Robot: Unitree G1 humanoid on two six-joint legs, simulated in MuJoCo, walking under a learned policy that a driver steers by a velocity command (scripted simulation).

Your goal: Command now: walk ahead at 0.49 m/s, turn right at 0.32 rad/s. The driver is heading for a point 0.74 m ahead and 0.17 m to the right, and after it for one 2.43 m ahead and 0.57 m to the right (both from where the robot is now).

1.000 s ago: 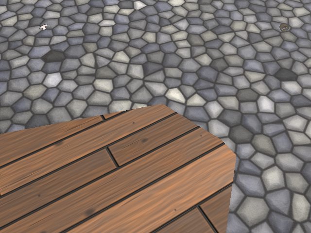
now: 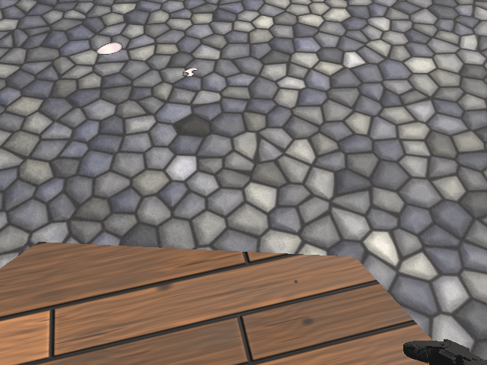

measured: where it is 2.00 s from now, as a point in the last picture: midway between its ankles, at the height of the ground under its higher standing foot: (349, 286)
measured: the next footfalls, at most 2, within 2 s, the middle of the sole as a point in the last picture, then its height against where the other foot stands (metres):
right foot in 0.50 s outside the picture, level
left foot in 1.06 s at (322, 269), level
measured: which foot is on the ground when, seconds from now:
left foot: down 0.00-0.52, up 0.54-1.00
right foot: down 0.00-0.00, up 0.02-0.48, down 0.50-1.00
